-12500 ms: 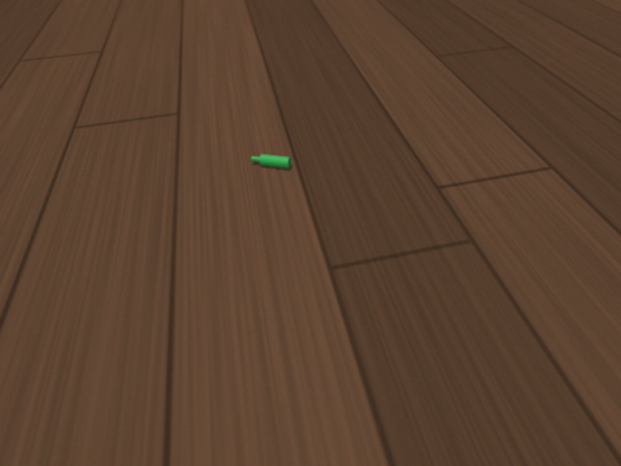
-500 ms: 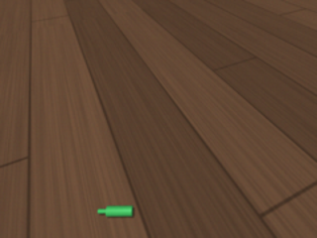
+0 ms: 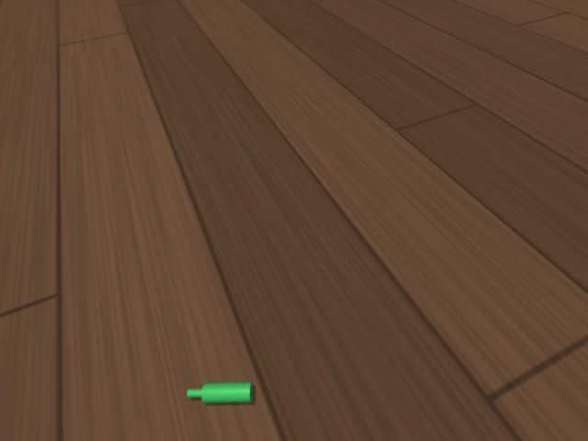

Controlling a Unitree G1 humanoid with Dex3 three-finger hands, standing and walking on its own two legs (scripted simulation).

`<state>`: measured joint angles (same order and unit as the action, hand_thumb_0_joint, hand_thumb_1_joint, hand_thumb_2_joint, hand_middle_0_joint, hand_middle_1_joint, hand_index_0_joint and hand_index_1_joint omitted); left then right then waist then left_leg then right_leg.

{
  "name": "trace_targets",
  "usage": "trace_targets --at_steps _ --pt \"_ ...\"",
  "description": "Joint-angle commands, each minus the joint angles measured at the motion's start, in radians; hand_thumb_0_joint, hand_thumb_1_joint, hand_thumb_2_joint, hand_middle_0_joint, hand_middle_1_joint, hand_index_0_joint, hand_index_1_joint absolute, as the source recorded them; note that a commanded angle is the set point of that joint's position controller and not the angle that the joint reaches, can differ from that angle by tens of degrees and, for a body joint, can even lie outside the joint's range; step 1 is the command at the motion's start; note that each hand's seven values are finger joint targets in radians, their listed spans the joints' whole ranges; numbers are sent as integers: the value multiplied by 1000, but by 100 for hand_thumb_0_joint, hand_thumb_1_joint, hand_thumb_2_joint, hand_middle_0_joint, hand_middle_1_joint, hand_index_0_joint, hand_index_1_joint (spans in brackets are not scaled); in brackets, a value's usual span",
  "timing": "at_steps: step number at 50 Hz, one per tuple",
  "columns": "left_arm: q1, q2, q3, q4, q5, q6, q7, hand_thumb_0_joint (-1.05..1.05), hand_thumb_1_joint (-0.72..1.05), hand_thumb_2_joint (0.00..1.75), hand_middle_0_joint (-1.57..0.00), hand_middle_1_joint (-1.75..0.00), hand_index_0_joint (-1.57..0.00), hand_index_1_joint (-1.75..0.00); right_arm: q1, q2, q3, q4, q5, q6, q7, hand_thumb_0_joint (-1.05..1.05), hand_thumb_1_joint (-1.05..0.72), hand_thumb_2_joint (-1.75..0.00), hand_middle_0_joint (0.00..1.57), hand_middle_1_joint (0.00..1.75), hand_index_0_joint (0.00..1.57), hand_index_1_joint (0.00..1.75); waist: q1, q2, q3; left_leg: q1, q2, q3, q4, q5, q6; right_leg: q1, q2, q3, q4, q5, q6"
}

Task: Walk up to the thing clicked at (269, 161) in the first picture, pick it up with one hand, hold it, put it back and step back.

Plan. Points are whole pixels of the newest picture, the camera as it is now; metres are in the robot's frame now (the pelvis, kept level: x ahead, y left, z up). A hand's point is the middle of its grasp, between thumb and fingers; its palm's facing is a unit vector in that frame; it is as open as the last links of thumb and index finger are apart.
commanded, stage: stand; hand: left
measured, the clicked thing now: (219, 392) +0.40 +0.29 -0.75
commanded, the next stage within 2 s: walk up in 0.76 s
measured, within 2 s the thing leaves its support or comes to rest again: neither
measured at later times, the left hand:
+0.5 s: hand out of the picture +0.07 +0.26 -0.16, palm faces -0.01 -0.94 -0.35, open 7.4 cm
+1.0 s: hand out of the picture +0.06 +0.29 -0.17, palm faces -0.01 -0.92 -0.38, open 7.4 cm
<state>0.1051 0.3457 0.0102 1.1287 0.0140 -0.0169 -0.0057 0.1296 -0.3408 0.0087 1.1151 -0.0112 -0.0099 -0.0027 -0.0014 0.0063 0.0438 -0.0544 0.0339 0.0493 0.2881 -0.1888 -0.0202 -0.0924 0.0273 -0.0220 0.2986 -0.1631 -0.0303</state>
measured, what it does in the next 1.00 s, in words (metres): shifts its weight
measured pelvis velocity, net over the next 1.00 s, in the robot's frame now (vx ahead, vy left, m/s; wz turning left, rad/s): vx -0.05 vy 0.02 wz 0.00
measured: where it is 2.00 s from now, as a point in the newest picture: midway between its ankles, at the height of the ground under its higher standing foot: outside the picture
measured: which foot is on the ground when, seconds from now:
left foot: down 0.00-0.92, up 0.94-1.00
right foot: down 0.00-1.00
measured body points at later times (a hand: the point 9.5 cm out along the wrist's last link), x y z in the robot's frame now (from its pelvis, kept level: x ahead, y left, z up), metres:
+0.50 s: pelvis +0.00 +0.01 +0.00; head +0.01 +0.00 +0.45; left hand +0.07 +0.31 -0.13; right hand +0.08 -0.29 -0.13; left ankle -0.02 +0.13 -0.75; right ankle +0.00 -0.10 -0.75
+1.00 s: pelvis -0.05 +0.02 -0.02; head +0.01 +0.03 +0.43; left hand +0.06 +0.34 -0.14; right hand +0.05 -0.30 -0.14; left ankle -0.05 +0.14 -0.72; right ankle +0.00 -0.10 -0.75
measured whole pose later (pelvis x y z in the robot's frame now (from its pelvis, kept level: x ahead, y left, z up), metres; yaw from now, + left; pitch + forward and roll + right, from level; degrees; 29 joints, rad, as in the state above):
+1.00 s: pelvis -0.05 +0.02 -0.02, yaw +0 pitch -2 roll +0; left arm 0.06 0.39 0.05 0.98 0.02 0.03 0.01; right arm 0.08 -0.39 -0.05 1.01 0.00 0.05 0.00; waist 0.01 -0.02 0.17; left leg -0.32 -0.02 -0.02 0.80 -0.47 0.03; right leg -0.28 -0.01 -0.01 0.52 -0.20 -0.02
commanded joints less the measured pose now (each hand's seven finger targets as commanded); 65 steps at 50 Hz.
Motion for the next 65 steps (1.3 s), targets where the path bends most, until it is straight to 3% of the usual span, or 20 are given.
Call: trace_targets --at_steps 1,21,37,38,40,44,45,46,47,48,50,52,54,55,56,57,58,60,61,65 --pt "-32 211 36 -59 -5 -20 15 0 90 90 -20 -30 -20 -30 -39 -217 -45 -53 -2 -24 -9 0 -90 -90 20 30 20 30 2 -4 -58 -4 119 -105 -45 109 38 6 -157 125 -45 176 4" --pt "-29 221 29 -55 -7 -21 18 0 90 90 -20 -30 -20 -30 -36 -213 -39 -44 -3 -24 -9 0 -90 -90 20 30 20 30 0 8 -68 -10 121 -112 -43 163 39 16 -165 121 -29 200 4" --pt "-24 223 25 -59 -6 -23 22 0 90 90 -20 -30 -20 -30 -40 -223 -46 -46 -1 -19 -6 0 -90 -90 20 30 20 30 -2 -2 -52 -16 113 -114 -38 120 42 -2 -165 118 -46 154 3" --pt "-34 272 72 -84 -19 -7 25 0 90 90 -20 -30 -20 -30 -74 -260 -67 -45 5 1 -8 0 -90 -90 20 30 20 30 13 -24 71 -89 100 -117 65 291 55 -90 -153 130 39 354 1" --pt "-1 266 76 -109 -23 2 31 0 90 90 -20 -30 -20 -30 -41 -244 -72 -72 18 10 -10 0 -90 -90 20 30 20 30 7 -30 -42 -47 90 -88 158 358 62 -50 -169 117 85 463 -32" --pt "-43 292 91 -175 -18 23 29 0 90 90 -20 -30 -20 -30 -21 -231 -84 -113 19 33 -9 0 -90 -90 20 30 20 30 4 -78 -134 -71 13 -55 335 178 55 -83 -267 215 92 456 -132" --pt "-59 301 96 -190 -13 29 31 0 90 90 -20 -30 -20 -30 -13 -224 -89 -121 19 41 -9 0 -90 -90 20 30 20 30 6 -112 -123 -103 -22 -47 418 34 50 -107 -307 245 83 450 -173" --pt "-77 307 98 -210 -4 33 33 0 90 90 -20 -30 -20 -30 8 -216 -93 -127 12 50 -8 0 -90 -90 20 30 20 30 5 -177 -102 -155 -61 -49 523 -225 53 -131 -365 300 63 439 -219" --pt "-84 307 98 -226 9 34 34 0 90 90 -20 -30 -20 -30 20 -216 -99 -136 5 59 -8 0 -90 -90 20 30 20 30 9 -185 -76 -176 -59 -88 647 -395 56 -191 -402 319 55 418 -256" --pt "-104 309 99 -249 14 35 34 0 90 90 -20 -30 -20 -30 44 -217 -101 -149 6 65 -5 0 -90 -90 20 30 20 30 -7 -187 -66 -171 -43 -135 685 -414 64 -234 -401 299 77 403 -259" --pt "-141 287 93 -279 22 38 38 0 90 90 -20 -30 -20 -30 81 -228 -111 -164 12 61 -3 0 -90 -90 20 30 20 30 -30 -171 -84 -196 -25 -135 647 -360 62 -215 -348 242 143 405 -213" --pt "-121 278 90 -293 23 47 38 0 90 90 -20 -30 -20 -30 107 -227 -113 -168 3 48 -6 0 -90 -90 20 30 20 30 -24 -140 -107 -202 -33 -82 431 -252 47 -138 -288 210 226 355 -161" --pt "-117 263 87 -311 6 68 30 0 90 90 -20 -30 -20 -30 139 -226 -118 -160 -19 37 -10 0 -90 -90 20 30 20 30 -37 -56 -78 -145 -20 -64 158 16 45 -182 -197 152 354 196 -85" --pt "-77 208 77 -327 -3 76 28 0 90 90 -20 -30 -20 -30 112 -293 -137 -182 -42 30 -15 0 -90 -90 20 30 20 30 -13 109 -65 -130 143 -302 53 230 88 -266 -72 110 507 12 -31" --pt "-54 189 80 -324 -3 82 33 0 90 90 -20 -30 -20 -30 65 -370 -150 -207 -43 23 -14 0 -90 -90 20 30 20 30 9 207 -55 -109 283 -462 50 478 170 -381 78 103 668 -422 9" --pt "-79 224 93 -327 12 86 44 0 90 90 -20 -30 -20 -30 64 -429 -164 -236 -30 22 -13 0 -90 -90 20 30 20 30 -51 237 -79 -217 387 -583 18 440 278 -335 101 218 817 -530 19" --pt "-108 243 102 -316 16 91 49 0 90 90 -20 -30 -20 -30 33 -390 -157 -236 -30 17 -20 0 -90 -90 20 30 20 30 -39 142 -48 -239 352 -529 23 403 264 -341 95 277 905 -492 16" --pt "4 230 98 -288 -3 93 47 0 90 90 -20 -30 -20 -30 -68 -315 -136 -259 -35 12 -36 0 -90 -90 20 30 20 30 47 106 -38 -100 233 -320 118 475 205 -458 96 276 988 -352 20" --pt "22 242 102 -288 -2 92 44 0 90 90 -20 -30 -20 -30 -45 -299 -135 -267 -25 10 -41 0 -90 -90 20 30 20 30 48 121 -40 -65 210 -288 152 504 192 -458 84 261 988 -317 26" --pt "11 225 113 -334 14 84 36 0 90 90 -20 -30 -20 -30 56 -276 -139 -273 -10 9 -52 0 -90 -90 20 30 20 30 -11 104 -89 87 213 -284 195 614 208 -462 81 222 938 -315 69"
